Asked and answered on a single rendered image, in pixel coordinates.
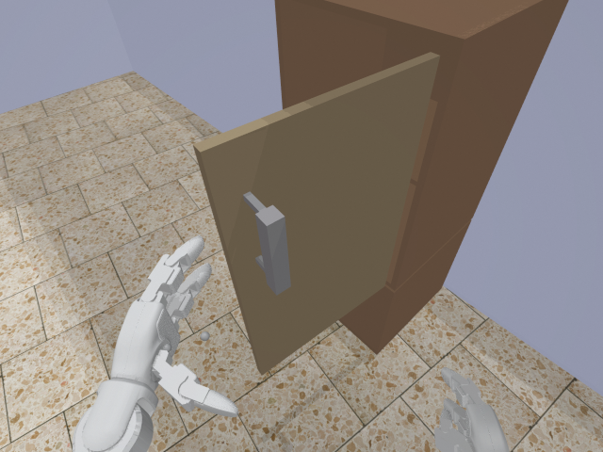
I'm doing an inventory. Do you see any cupboard door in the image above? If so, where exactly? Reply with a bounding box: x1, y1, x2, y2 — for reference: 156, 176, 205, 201
193, 52, 440, 376

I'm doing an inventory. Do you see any right robot hand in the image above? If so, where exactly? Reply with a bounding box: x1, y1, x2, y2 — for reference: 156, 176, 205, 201
434, 367, 510, 452

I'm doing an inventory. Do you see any left robot forearm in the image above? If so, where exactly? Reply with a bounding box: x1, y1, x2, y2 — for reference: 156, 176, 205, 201
73, 379, 158, 452

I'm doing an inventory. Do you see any handle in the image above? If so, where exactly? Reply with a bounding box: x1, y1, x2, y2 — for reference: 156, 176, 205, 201
243, 192, 291, 296

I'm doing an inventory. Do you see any left robot hand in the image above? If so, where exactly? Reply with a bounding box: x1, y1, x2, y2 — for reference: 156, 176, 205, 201
110, 235, 238, 417

